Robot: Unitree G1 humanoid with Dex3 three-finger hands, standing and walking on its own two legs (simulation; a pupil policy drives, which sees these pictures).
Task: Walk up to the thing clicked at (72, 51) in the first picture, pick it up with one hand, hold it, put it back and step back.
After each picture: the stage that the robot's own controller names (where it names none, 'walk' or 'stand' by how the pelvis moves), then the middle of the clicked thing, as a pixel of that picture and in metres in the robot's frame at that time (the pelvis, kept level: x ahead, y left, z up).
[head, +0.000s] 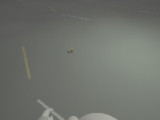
stand; (72, 50) +1.50 +0.49 -0.72
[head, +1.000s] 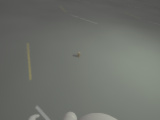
walk; (78, 54) +1.40 +0.22 -0.70
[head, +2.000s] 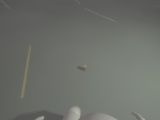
walk; (84, 67) +0.88 +0.11 -0.70
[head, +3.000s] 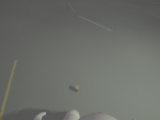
walk; (77, 88) +0.53 +0.14 -0.71
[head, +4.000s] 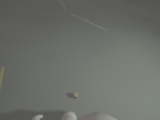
walk; (76, 95) +0.41 +0.10 -0.71
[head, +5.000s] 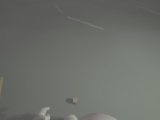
stand; (75, 101) +0.34 +0.16 -0.71
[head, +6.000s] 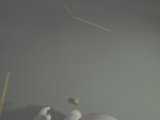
stand; (77, 101) +0.33 +0.14 -0.71
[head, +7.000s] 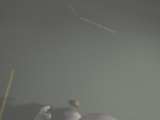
stand; (77, 104) +0.31 +0.13 -0.71
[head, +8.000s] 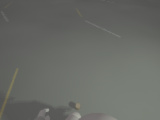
stand; (78, 106) +0.30 +0.12 -0.71
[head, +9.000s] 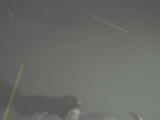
stand; (79, 103) +0.29 +0.13 -0.71
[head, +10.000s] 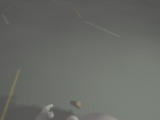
stand; (79, 104) +0.34 +0.12 -0.71
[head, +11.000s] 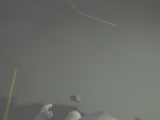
stand; (79, 99) +0.33 +0.16 -0.71
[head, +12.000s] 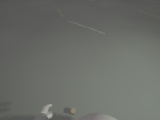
stand; (73, 111) +0.24 +0.16 -0.71
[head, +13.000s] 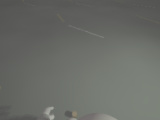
stand; (74, 114) +0.24 +0.15 -0.72
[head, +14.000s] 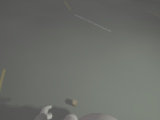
stand; (74, 103) +0.30 +0.12 -0.72
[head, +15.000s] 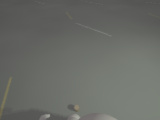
stand; (76, 108) +0.30 +0.15 -0.72
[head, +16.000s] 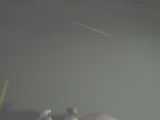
stand; (75, 111) +0.25 +0.15 -0.73
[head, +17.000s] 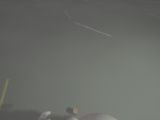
stand; (75, 111) +0.25 +0.16 -0.73
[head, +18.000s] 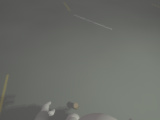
go down; (76, 106) +0.26 +0.15 -0.72
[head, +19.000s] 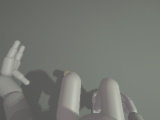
go down; (67, 75) +0.33 +0.18 -0.30
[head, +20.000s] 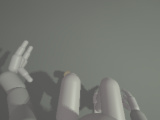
close in; (68, 75) +0.33 +0.18 -0.30
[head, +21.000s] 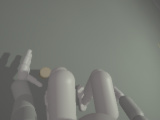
close in; (44, 73) +0.32 +0.21 -0.21
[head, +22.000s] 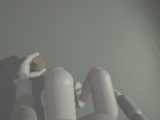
close; (38, 66) +0.35 +0.23 -0.21
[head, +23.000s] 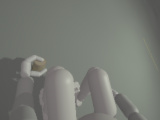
lift; (38, 67) +0.34 +0.22 -0.22
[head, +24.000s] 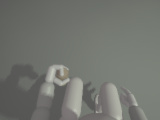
lift; (62, 77) +0.29 +0.21 -0.05
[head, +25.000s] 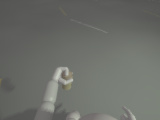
hold; (67, 80) +0.31 +0.17 +0.02
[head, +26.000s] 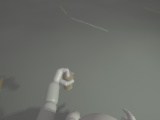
hold; (68, 81) +0.31 +0.17 +0.00
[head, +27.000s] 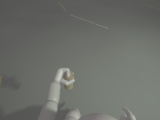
crouch; (68, 80) +0.31 +0.16 -0.01
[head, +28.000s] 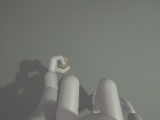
lower; (63, 67) +0.38 +0.20 -0.11
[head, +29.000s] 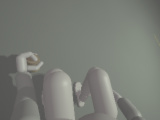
lower; (34, 63) +0.37 +0.26 -0.22
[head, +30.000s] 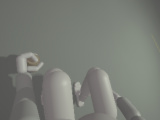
lower; (33, 63) +0.37 +0.26 -0.22
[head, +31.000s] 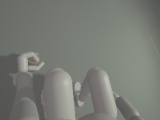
lower; (34, 63) +0.37 +0.26 -0.22
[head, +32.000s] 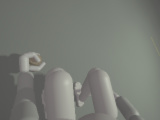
lower; (35, 63) +0.36 +0.26 -0.22
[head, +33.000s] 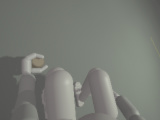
open; (37, 64) +0.36 +0.25 -0.22
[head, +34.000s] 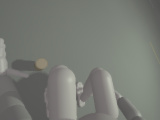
rise; (40, 65) +0.35 +0.24 -0.22
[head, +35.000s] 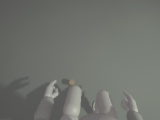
walk; (72, 82) +0.34 +0.18 -0.50
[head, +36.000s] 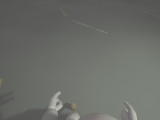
stand; (73, 106) +0.30 +0.16 -0.66
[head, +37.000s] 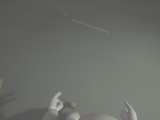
stand; (73, 105) +0.31 +0.17 -0.67
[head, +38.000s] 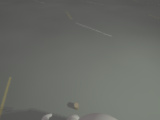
stand; (76, 106) +0.32 +0.16 -0.72
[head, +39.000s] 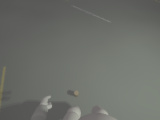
walk; (76, 93) +0.36 +0.12 -0.70
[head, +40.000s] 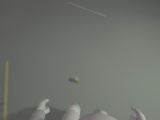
walk; (77, 79) +0.55 +0.17 -0.70
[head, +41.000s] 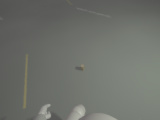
walk; (82, 67) +0.85 +0.21 -0.70
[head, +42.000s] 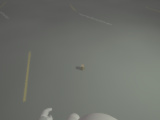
stand; (82, 67) +0.96 +0.17 -0.71
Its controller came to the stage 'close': yes
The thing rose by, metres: 0.72
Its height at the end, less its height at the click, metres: +0.00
